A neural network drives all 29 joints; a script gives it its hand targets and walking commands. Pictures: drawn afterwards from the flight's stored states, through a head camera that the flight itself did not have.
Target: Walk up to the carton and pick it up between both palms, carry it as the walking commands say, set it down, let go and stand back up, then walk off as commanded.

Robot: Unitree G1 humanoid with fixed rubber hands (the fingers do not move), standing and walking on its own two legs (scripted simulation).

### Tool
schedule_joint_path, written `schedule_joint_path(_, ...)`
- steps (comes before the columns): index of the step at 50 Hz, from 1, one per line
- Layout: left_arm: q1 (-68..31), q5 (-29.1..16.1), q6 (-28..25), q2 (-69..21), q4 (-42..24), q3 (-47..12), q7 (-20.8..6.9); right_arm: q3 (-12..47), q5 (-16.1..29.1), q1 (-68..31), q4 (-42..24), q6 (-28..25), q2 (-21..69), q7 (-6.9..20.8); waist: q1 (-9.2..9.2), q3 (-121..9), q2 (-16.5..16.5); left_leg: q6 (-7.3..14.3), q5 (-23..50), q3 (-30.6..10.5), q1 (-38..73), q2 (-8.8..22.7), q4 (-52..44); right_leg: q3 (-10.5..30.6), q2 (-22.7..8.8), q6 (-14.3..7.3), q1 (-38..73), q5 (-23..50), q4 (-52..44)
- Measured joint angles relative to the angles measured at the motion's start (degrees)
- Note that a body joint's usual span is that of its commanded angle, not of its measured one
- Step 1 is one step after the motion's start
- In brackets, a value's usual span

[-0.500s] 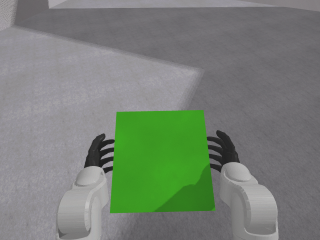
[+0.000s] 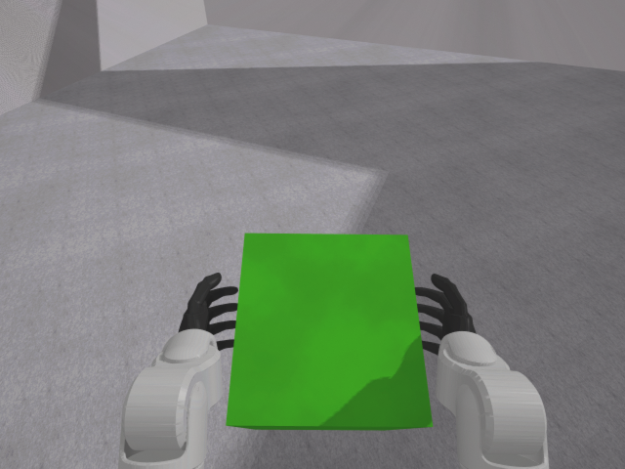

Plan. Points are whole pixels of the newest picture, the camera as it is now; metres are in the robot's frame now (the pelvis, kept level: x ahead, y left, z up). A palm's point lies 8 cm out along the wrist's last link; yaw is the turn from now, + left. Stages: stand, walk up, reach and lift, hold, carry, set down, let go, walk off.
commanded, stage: carry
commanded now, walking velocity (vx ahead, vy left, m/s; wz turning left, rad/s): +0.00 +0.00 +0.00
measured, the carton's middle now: (323, 343) +0.31 -0.01 +0.01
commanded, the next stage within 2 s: none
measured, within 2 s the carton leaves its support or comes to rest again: neither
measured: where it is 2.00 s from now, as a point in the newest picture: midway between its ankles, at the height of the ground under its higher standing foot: outside the picture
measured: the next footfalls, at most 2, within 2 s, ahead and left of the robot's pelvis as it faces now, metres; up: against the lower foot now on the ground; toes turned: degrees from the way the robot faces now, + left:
none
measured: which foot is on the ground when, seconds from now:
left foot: down 0.00-1.00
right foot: down 0.00-1.00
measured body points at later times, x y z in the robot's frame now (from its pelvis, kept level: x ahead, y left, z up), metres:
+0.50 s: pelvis -0.04 +0.03 +0.00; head -0.06 +0.03 +0.45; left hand +0.23 +0.17 +0.10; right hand +0.23 -0.11 +0.09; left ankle -0.02 +0.14 -0.73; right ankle +0.00 -0.07 -0.73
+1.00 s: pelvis -0.05 +0.06 +0.00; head -0.06 +0.07 +0.45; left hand +0.25 +0.21 +0.05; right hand +0.24 -0.08 +0.05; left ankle -0.02 +0.14 -0.73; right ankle +0.00 -0.07 -0.73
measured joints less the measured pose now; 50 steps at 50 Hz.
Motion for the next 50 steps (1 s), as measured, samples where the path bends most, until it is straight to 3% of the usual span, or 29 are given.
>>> schedule_joint_path(2, -0.10, 0.86, 0.28, -0.05, 0.43, -0.37, 0.45, -0.21, 0.05, -0.55, 0.95, 0.14, -0.02, 0.52, 0.52, -0.52, 1.72, -0.31, -0.54, -0.22, -0.54, 0.98, 1.51, -0.18, 1.17, -5.19, 0.08, 1.47, -0.59)
schedule_joint_path(4, -0.93, 1.60, 0.66, -0.08, 1.12, -0.21, 0.67, -0.35, 0.13, -1.29, 1.76, 0.40, 0.03, 0.67, -0.08, 0.39, 2.49, -0.43, -0.52, -1.11, -0.59, 0.76, 2.08, -1.11, 0.88, -6.51, 0.11, 2.16, 0.49)
schedule_joint_path(9, -1.40, 1.74, 0.53, -0.13, 3.48, 1.49, 0.58, 0.64, 0.01, -2.29, 3.90, 1.31, 0.10, 0.16, 0.87, 2.19, 2.20, -0.06, -5.12, -1.98, -1.97, 0.35, 3.76, -1.09, 0.90, -6.25, -0.57, 3.48, -0.31)
schedule_joint_path(14, -1.38, 0.26, -0.03, -0.14, 2.63, 1.90, 0.57, 0.50, -0.26, -3.10, 3.48, 0.96, 0.19, -0.47, 0.23, 5.48, 0.91, 0.29, 3.25, -2.66, -3.11, 0.32, 1.11, -1.34, 1.16, -5.83, -1.47, 6.13, -2.25)
schedule_joint_path(21, -2.15, 0.73, -1.68, -0.20, 2.29, 0.91, 0.42, -1.69, 0.21, -3.00, 4.14, -2.74, 0.20, 1.18, -0.07, 4.76, 0.52, 1.71, 3.25, -1.93, -3.93, -0.97, 0.86, -0.68, -0.12, -4.41, -2.23, 7.33, -2.89)
schedule_joint_path(27, -3.16, 2.95, -4.31, -0.30, 9.02, 2.41, -0.85, -1.65, -0.83, -3.15, 10.29, -5.20, 0.19, 2.97, 0.22, 2.09, 1.37, 3.15, 3.26, -1.04, -2.57, -2.44, 0.24, 0.18, -1.57, -2.99, -1.39, 7.07, -2.52)
schedule_joint_path(31, -3.70, 3.50, -5.46, -0.36, 11.83, 3.14, -1.33, -1.24, -1.53, -3.10, 12.48, -5.95, 0.18, 3.14, 0.81, 1.97, 0.62, 3.82, 3.52, -0.62, -1.94, -3.24, -0.25, 0.58, -2.36, -2.29, -1.12, 7.09, -2.31)
schedule_joint_path(39, -4.45, 2.39, -5.32, -0.46, 10.33, 2.07, -1.11, -2.27, -2.34, -3.67, 11.00, -5.92, 0.24, 2.48, 1.19, 3.95, -0.95, 4.96, 4.91, -0.22, -3.22, -4.28, -1.46, 0.93, -3.35, -1.26, -2.38, 8.58, -3.48)
schedule_joint_path(43, -5.44, 3.28, -6.99, -0.62, 13.50, 2.51, -1.66, -3.59, -2.56, -4.54, 14.33, -7.83, 0.36, 3.48, 0.89, 4.23, -0.81, 5.44, 4.87, 0.14, -3.12, -4.77, -1.55, 1.30, -3.84, -0.68, -2.45, 8.53, -3.31)
schedule_joint_path(50, -7.44, 6.44, -14.99, -0.96, 26.03, 5.32, -4.75, -5.50, -5.20, -5.76, 25.93, -15.29, 0.50, 6.51, 0.75, 3.99, -1.10, 5.84, 4.29, 0.38, -1.91, -5.43, -1.65, 1.57, -4.49, -0.20, -1.68, 7.53, -2.48)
